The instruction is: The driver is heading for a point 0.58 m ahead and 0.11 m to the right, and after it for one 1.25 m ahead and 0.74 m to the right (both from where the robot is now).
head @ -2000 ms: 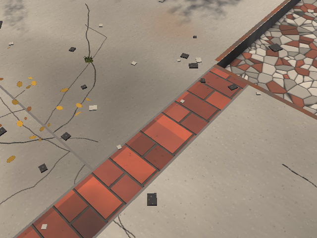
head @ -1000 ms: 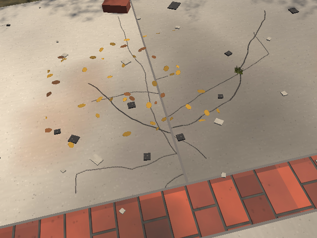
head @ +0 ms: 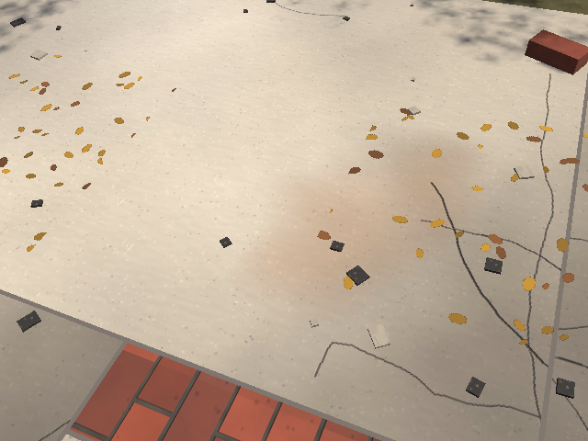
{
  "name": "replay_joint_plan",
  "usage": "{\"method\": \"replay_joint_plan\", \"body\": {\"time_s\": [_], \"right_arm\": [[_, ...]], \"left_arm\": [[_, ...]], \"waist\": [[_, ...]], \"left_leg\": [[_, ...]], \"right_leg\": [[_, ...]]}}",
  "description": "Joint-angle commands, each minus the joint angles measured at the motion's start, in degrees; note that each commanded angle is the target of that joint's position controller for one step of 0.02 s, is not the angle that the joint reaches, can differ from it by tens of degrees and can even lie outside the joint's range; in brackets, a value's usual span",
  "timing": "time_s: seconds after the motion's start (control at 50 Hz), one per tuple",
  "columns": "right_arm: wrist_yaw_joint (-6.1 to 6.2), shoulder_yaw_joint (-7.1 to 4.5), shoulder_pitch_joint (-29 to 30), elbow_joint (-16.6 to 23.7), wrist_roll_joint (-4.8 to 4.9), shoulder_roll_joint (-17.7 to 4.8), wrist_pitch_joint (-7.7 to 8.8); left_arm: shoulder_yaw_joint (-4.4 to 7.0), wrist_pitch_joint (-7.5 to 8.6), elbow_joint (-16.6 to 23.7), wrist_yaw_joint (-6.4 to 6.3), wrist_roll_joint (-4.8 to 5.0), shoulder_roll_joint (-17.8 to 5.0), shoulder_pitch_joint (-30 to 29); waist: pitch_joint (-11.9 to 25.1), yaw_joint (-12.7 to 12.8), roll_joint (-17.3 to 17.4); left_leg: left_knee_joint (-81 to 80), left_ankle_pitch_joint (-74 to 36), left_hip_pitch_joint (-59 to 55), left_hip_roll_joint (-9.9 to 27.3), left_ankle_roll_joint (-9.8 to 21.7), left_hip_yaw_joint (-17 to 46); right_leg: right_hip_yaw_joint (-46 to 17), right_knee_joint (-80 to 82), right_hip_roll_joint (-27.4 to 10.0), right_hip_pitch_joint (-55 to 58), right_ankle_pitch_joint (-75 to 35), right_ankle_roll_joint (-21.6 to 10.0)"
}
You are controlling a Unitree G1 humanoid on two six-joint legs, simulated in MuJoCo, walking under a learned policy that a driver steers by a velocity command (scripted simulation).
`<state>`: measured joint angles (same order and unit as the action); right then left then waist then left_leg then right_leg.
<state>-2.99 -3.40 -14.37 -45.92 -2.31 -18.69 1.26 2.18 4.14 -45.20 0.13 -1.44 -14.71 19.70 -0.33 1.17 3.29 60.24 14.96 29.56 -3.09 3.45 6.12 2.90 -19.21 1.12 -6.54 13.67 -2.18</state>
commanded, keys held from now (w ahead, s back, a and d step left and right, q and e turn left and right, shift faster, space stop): w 0.34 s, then w+e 0.66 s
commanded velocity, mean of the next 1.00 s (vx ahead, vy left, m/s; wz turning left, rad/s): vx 0.49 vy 0.00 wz -0.19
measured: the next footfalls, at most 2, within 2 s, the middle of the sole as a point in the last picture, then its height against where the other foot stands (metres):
left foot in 0.26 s outside the picture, level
right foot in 0.80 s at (352, 408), level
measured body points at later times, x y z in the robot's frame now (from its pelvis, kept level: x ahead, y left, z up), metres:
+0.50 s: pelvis +0.27 +0.06 +0.00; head +0.29 +0.07 +0.45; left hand +0.33 +0.32 -0.14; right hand +0.31 -0.21 -0.13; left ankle +0.25 +0.11 -0.75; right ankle +0.31 -0.10 -0.67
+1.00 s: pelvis +0.55 +0.00 -0.01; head +0.57 -0.01 +0.44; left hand +0.67 +0.26 -0.14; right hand +0.59 -0.28 -0.13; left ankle +0.59 +0.16 -0.66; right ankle +0.54 -0.03 -0.75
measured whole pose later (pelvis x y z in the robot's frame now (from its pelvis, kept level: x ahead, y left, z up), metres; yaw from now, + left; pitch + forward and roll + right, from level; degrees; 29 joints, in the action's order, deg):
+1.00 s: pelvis +0.55 +0.00 -0.01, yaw -16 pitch +0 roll +0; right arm -0.3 -1.0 -10.6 -46.9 -2.7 -14.3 3.5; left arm 3.8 1.7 -50.5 0.6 -0.2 -16.1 17.3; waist -3.3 0.3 0.8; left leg 64.8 17.1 31.1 5.1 -0.8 2.5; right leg 0.2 -22.7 8.7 -11.9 10.7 -8.4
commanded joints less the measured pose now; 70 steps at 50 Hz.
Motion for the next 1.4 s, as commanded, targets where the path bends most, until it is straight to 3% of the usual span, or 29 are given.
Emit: {"method": "replay_joint_plan", "body": {"time_s": [0.02, 0.16, 0.2, 0.24, 0.26, 0.28, 0.3, 0.32, 0.34, 0.38, 0.48, 0.68, 0.74, 0.78, 0.8, 0.82, 0.84, 0.86, 0.9, 0.92, 1.0, 1.2, 1.28, 1.3, 1.32, 1.34, 1.36, 1.38, 1.4], "right_arm": [[-0.53, 0.14, 4.1, 4.1, -0.3, -1.8, 0.5], [-1.21, 2.71, 17.6, 7.7, -0.1, 0.8, 0.75], [-0.38, 2.34, 15.0, 6.8, -0.16, -0.6, 0.93], [0.8, 1.13, 1.7, 2.0, -0.56, -2.9, 1.79], [1.66, -0.03, -7.2, -0.5, -1.49, -6.1, 2.2], [2.6, -1.21, -11.8, -0.7, -2.18, -11.4, 2.1], [2.75, -1.58, -11.6, -1.0, 0.68, -11.1, 1.44], [2.87, -1.02, -6.1, -1.2, 1.48, -8.3, 1.36], [2.72, -0.16, -2.6, -1.0, 1.48, -4.8, 1.87], [2.81, 1.0, 0.6, -1.6, 1.21, -0.8, 2.88], [2.95, 0.7, -2.8, -4.3, 1.48, -1.5, 5.04], [4.41, 1.42, -10.5, -8.9, 1.21, -1.6, 4.61], [5.26, 1.05, -9.8, -9.3, 0.78, -3.7, 3.94], [5.48, 0.47, -8.5, -8.6, 0.32, -5.4, 3.01], [5.25, 0.3, -6.9, -7.6, 0.57, -5.8, 2.77], [4.53, 1.17, -7.9, -4.9, 1.04, -2.0, 3.34], [3.54, 0.91, -7.4, -1.9, 1.35, -1.3, 3.93], [3.23, 0.72, -2.1, -1.0, 0.5, -3.1, 4.56], [3.05, 0.86, -1.0, -0.5, 1.14, -2.5, 5.24], [3.1, 0.96, -1.4, -0.4, 0.23, -2.0, 4.28], [2.49, 1.39, -0.3, 1.2, -0.75, 0.1, 1.04], [1.7, 2.32, 19.1, 8.9, 0.51, -0.6, 1.83], [2.54, 1.04, 7.7, 6.3, 0.89, -4.4, 3.04], [3.24, 0.25, -0.1, 4.5, 0.44, -6.3, 3.85], [4.37, -0.76, -9.4, 4.4, -0.86, -10.5, 4.16], [4.49, -1.78, -7.2, 4.8, -1.24, -14.6, 3.17], [4.14, -1.29, -3.8, 5.2, -0.3, -9.5, 2.46], [3.92, -0.12, -0.6, 6.0, 0.21, -4.4, 2.4], [3.71, 0.45, 1.1, 5.6, 0.14, -2.3, 2.52]], "left_arm": [[1.6, 1.61, 0.6, 0.47, 0.52, -6.7, 2.8], [1.5, 1.2, -4.7, 0.47, 0.84, -8.2, 7.6], [1.62, 0.75, -5.9, 0.25, 0.85, -9.3, 7.8], [1.38, 0.13, -6.7, 0.03, 1.11, -9.5, 7.6], [0.78, 0.14, -5.6, 0.1, 1.27, -8.2, 7.3], [-0.82, 0.15, -2.7, 0.81, 1.84, -1.0, 10.5], [0.97, -0.38, -3.3, 0.15, 1.1, -7.2, 9.7], [1.54, -0.46, -2.2, 0.07, 0.96, -8.6, 4.9], [0.95, -0.01, -1.8, 0.4, 1.04, -6.8, 2.5], [0.84, -1.27, -3.8, 0.97, 0.12, -5.1, 3.9], [1.13, -3.29, -3.2, 2.24, -0.11, -3.6, -0.2], [-0.67, -2.53, 3.7, 3.14, -0.21, -1.4, -18.9], [-0.21, -2.59, 3.3, 2.71, -0.43, -2.8, -15.3], [1.0, -2.29, 0.3, 2.25, -0.74, -5.2, -4.9], [2.22, -1.89, -2.3, 1.8, -1.37, -7.3, 3.7], [4.27, -2.24, -2.9, 0.74, -1.56, -13.8, 8.3], [5.04, -2.8, -1.9, 0.81, -0.13, -16.6, 5.1], [4.9, -3.11, -2.0, 0.67, 1.4, -14.5, 2.9], [3.57, -3.01, -1.6, 0.35, 1.07, -8.9, -2.3], [3.17, -2.6, -1.6, 0.13, 1.3, -7.7, -3.7], [3.4, -0.73, -2.1, 0.31, 1.5, -9.1, -1.9], [3.97, -1.58, -2.7, -0.5, 0.62, -10.4, 7.5], [4.4, -1.12, -0.6, -0.8, 0.24, -12.4, 1.9], [4.16, -0.64, -0.5, -0.24, 0.79, -11.8, 1.2], [2.79, -0.02, 1.3, 0.19, 1.43, -7.1, 2.0], [2.15, -0.34, 3.1, 0.2, 2.64, -3.8, 8.8], [2.58, -1.44, 0.9, -0.4, 0.62, -8.6, 7.9], [2.82, -1.77, 0.9, 0.08, 0.18, -9.1, 3.9], [2.64, -1.94, 1.2, 0.57, 0.2, -8.0, 1.7]], "waist": [[-3.2, 0.3, -9.2], [-4.7, 2.0, -9.8], [-3.5, -0.1, -9.7], [4.1, -6.2, -7.9], [9.9, -9.8, -5.4], [17.8, -7.7, 7.4], [19.7, -8.7, 5.9], [9.2, -5.9, 2.1], [3.6, -4.5, 0.9], [-0.8, -0.6, -0.5], [-3.3, 0.2, 0.3], [-5.9, -4.1, -0.9], [-2.5, -1.5, 1.4], [3.2, 3.1, 2.3], [7.4, 7.5, 0.3], [12.7, 7.7, -8.9], [16.1, 4.2, -15.7], [9.7, 4.7, -6.4], [-0.8, 0.1, -0.2], [-2.1, -1.6, -0.1], [-0.6, -2.9, -3.2], [-1.5, 4.6, -7.4], [2.1, -2.0, -8.0], [6.4, -6.2, -4.6], [15.5, -9.0, 2.0], [18.8, -3.8, 15.3], [12.2, -2.7, 5.8], [5.5, -2.7, -0.3], [2.0, -2.0, -1.6]], "left_leg": [[-1.4, -3.7, 12.7, 1.6, -1.1, 0.4], [-24.6, -8.9, 0.3, 3.2, -0.3, -10.5], [-27.4, -6.4, -4.9, 1.4, 1.9, -11.2], [-32.8, -7.0, -21.6, -1.5, 4.7, -11.9], [-33.5, -2.4, -35.5, 5.8, 6.9, -4.2], [-36.1, 4.5, -51.4, 24.8, 12.1, 22.7], [-43.1, 3.5, -48.9, 27.5, 15.3, 36.0], [-43.5, 1.3, -42.1, 23.8, 13.3, 24.9], [-45.3, -5.0, -34.0, 20.8, 12.1, 17.7], [-48.6, -12.1, -24.2, 15.1, 7.0, 7.2], [-54.0, -17.3, -22.0, 14.4, 6.6, -1.7], [-50.7, -37.2, -33.4, 14.8, 3.1, -13.4], [-40.4, -60.8, -38.1, 16.0, 1.8, -15.9], [-24.1, -65.8, -36.8, 16.6, 2.0, -16.9], [-10.2, -54.5, -29.2, 15.2, 1.5, -17.8], [10.1, -21.9, -11.8, 9.5, -0.3, -18.7], [25.1, 15.8, 8.2, -1.9, -2.0, -9.1], [24.0, 9.8, 13.9, 3.3, -1.3, -1.8], [13.8, 2.9, 10.1, 7.3, -1.8, -3.1], [10.3, 2.8, 6.9, 8.2, -2.8, -3.0], [1.5, -0.3, 3.4, 8.5, -5.9, -5.3], [-23.2, -13.0, 7.0, 4.7, -6.0, -5.8], [-31.3, -6.2, -13.4, 1.3, -2.8, -5.1], [-34.9, -7.0, -24.7, 3.6, -1.0, -3.5], [-36.7, 6.3, -37.9, 17.6, 1.8, 10.3], [-44.1, 10.3, -46.2, 29.6, 7.9, 36.6], [-44.3, 16.3, -40.0, 28.0, 8.3, 36.7], [-45.1, 13.8, -32.7, 25.0, 7.1, 26.8], [-46.4, 5.5, -27.7, 22.0, 5.9, 18.5]], "right_leg": [[-10.9, 9.8, -13.8, 6.4, -14.7, -6.7], [-4.2, 9.7, -13.7, 3.6, -27.8, -6.5], [-3.4, 4.8, -14.9, 6.2, -40.7, -6.0], [-0.3, -11.7, -12.7, 5.4, -50.1, -4.2], [0.8, -25.2, -10.8, -4.1, -36.3, -3.3], [2.8, -45.8, -2.9, -22.8, 5.1, -1.0], [-3.6, -54.7, 0.7, -28.7, 16.2, -1.5], [-5.5, -54.7, -3.1, -32.5, 10.8, -2.1], [-5.1, -51.5, -4.9, -31.3, 6.8, -2.2], [-5.5, -46.0, -7.0, -25.0, 3.7, -1.4], [-5.8, -42.6, -6.6, -28.4, -3.3, 0.2], [3.0, -18.8, -3.4, -30.9, -13.8, -1.8], [6.2, -16.7, 1.1, -23.9, -5.7, -5.3], [5.9, -14.4, 4.2, -12.8, -0.7, -8.3], [2.0, -9.3, 3.2, -0.3, -1.5, -10.8], [-17.7, -8.5, -11.1, 15.0, 1.2, -16.4], [-46.9, -0.4, -21.2, 24.9, -4.2, -24.9], [-39.8, 1.9, -19.5, 20.5, -2.8, -22.9], [-28.3, 5.2, -15.3, 5.0, -10.2, -17.7], [-24.4, 5.8, -12.6, 0.3, -14.9, -16.3], [-17.9, 6.8, -7.6, -4.9, -23.6, -14.8], [-22.0, 1.7, -6.9, 5.2, -27.5, -10.3], [-24.3, -8.0, -6.6, 1.3, -35.0, -6.6], [-21.4, -18.8, -2.9, -2.3, -33.3, -5.2], [-16.5, -34.8, 0.6, -8.9, -16.8, -3.9], [-10.4, -47.2, 8.7, -25.8, 19.8, -2.6], [-10.2, -52.5, 2.7, -30.6, 15.8, -3.0], [-9.5, -51.8, 0.6, -30.2, 9.9, -2.7], [-8.8, -49.7, -1.1, -28.9, 6.8, -2.1]]}}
